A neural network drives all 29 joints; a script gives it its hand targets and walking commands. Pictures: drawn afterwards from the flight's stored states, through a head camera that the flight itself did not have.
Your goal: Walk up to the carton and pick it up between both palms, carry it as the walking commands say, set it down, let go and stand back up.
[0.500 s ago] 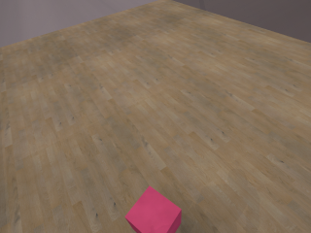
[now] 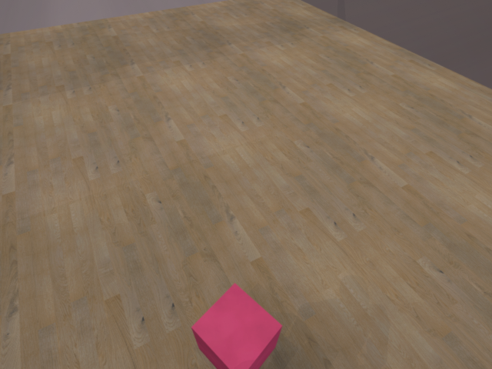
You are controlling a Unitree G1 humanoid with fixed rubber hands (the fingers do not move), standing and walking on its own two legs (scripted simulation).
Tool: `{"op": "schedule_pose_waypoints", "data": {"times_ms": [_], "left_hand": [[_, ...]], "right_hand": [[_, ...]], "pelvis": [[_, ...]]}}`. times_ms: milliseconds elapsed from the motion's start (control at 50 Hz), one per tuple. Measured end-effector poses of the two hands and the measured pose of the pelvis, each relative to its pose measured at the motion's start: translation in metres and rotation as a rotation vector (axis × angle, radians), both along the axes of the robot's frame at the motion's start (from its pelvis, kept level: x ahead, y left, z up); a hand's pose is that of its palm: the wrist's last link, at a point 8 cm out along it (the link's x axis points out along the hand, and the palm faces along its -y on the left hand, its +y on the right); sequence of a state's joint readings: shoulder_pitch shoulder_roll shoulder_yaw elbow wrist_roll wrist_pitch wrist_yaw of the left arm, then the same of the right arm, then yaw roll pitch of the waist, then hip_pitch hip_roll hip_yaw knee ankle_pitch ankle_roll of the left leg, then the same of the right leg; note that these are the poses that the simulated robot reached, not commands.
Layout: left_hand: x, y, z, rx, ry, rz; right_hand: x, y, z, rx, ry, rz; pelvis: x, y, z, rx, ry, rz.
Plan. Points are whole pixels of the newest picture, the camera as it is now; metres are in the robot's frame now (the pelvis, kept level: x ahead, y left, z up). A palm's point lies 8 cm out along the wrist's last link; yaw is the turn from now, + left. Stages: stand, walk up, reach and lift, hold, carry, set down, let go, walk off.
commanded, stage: walk up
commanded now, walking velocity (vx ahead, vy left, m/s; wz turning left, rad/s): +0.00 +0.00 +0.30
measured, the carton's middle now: (237, 338) +0.37 +0.05 -0.64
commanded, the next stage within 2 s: none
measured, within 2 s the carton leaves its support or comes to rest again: neither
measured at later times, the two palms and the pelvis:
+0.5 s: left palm out of the picture -0.06 +0.25 -0.15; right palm out of the picture +0.08 -0.22 -0.13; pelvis -0.03 +0.02 +0.00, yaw +13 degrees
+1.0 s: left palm out of the picture -0.07 +0.19 -0.12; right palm out of the picture +0.08 -0.35 -0.10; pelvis -0.03 -0.08 +0.01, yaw +30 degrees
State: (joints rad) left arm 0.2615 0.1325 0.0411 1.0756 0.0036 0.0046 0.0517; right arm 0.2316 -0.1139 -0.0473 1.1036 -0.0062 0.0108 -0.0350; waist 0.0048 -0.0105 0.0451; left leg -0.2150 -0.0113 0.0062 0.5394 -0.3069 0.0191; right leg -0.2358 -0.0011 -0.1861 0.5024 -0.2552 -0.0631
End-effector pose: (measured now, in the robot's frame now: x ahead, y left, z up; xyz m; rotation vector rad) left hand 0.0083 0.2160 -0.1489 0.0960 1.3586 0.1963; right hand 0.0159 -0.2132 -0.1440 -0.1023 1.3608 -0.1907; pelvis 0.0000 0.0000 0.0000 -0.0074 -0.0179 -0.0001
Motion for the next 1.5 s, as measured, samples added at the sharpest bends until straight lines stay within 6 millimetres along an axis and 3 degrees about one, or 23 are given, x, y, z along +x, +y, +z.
{"op": "schedule_pose_waypoints", "data": {"times_ms": [140, 220, 280, 360, 460, 540, 660, 740, 800, 960, 1080, 1120, 1240, 1340, 1440, 1500], "left_hand": [[0.032, 0.025, 0.011, 0.054, -0.098, -0.023], [0.036, 0.028, 0.018, 0.097, -0.143, -0.012], [0.023, 0.029, 0.021, 0.118, -0.140, 0.013], [-0.011, 0.025, 0.022, 0.096, -0.095, 0.077], [-0.055, 0.025, 0.007, 0.030, -0.017, 0.158], [-0.079, 0.042, -0.008, 0.018, 0.016, 0.220], [-0.075, 0.066, 0.009, 0.053, -0.051, 0.243], [-0.069, 0.073, 0.017, 0.068, -0.136, 0.266], [-0.070, 0.065, 0.020, 0.066, -0.167, 0.283], [-0.077, 0.000, 0.026, 0.055, -0.167, 0.322], [-0.088, -0.071, 0.031, 0.128, -0.160, 0.356], [-0.098, -0.100, 0.036, 0.127, -0.138, 0.400], [-0.112, -0.177, 0.046, 0.118, -0.091, 0.521], [-0.114, -0.229, 0.039, 0.099, -0.096, 0.626], [-0.131, -0.287, 0.027, 0.025, -0.005, 0.688], [-0.143, -0.315, 0.022, -0.016, 0.060, 0.721]], "right_hand": [[0.027, 0.001, -0.002, -0.011, -0.083, 0.054], [0.037, -0.006, -0.008, 0.011, -0.091, 0.083], [0.041, -0.013, -0.006, 0.012, -0.080, 0.109], [0.045, -0.019, 0.007, -0.021, -0.042, 0.181], [0.057, -0.012, 0.016, -0.051, -0.051, 0.248], [0.063, 0.001, 0.015, -0.095, -0.074, 0.307], [0.048, 0.005, 0.032, -0.125, -0.063, 0.358], [0.030, -0.020, 0.043, -0.173, -0.011, 0.381], [0.024, -0.042, 0.049, -0.200, 0.009, 0.403], [0.053, -0.114, 0.050, -0.234, -0.023, 0.441], [0.102, -0.187, 0.023, -0.236, -0.022, 0.513], [0.118, -0.196, 0.018, -0.231, -0.004, 0.554], [0.167, -0.185, 0.011, -0.110, -0.052, 0.644], [0.191, -0.166, 0.007, -0.036, -0.052, 0.721], [0.216, -0.143, 0.011, 0.020, -0.117, 0.782], [0.226, -0.142, 0.016, 0.031, -0.142, 0.810]], "pelvis": [[-0.010, 0.005, -0.001, 0.001, 0.017, 0.029], [-0.013, -0.002, -0.004, 0.010, 0.028, 0.042], [-0.020, -0.006, -0.002, -0.001, 0.023, 0.098], [-0.023, -0.004, 0.007, 0.017, 0.028, 0.150], [-0.030, 0.009, 0.004, 0.018, 0.022, 0.206], [-0.037, 0.022, -0.005, 0.004, 0.023, 0.258], [-0.046, 0.019, 0.009, -0.050, 0.019, 0.327], [-0.048, 0.007, 0.012, -0.083, 0.009, 0.384], [-0.047, -0.005, 0.012, -0.099, 0.003, 0.419], [-0.036, -0.060, 0.010, -0.099, 0.027, 0.507], [-0.022, -0.126, -0.006, -0.039, 0.059, 0.540], [-0.019, -0.144, -0.002, -0.019, 0.056, 0.585], [-0.006, -0.181, 0.009, 0.022, 0.076, 0.652], [0.011, -0.207, 0.009, 0.015, 0.081, 0.691], [0.024, -0.229, 0.009, 0.019, 0.085, 0.704], [0.029, -0.240, 0.009, 0.016, 0.084, 0.719]]}}
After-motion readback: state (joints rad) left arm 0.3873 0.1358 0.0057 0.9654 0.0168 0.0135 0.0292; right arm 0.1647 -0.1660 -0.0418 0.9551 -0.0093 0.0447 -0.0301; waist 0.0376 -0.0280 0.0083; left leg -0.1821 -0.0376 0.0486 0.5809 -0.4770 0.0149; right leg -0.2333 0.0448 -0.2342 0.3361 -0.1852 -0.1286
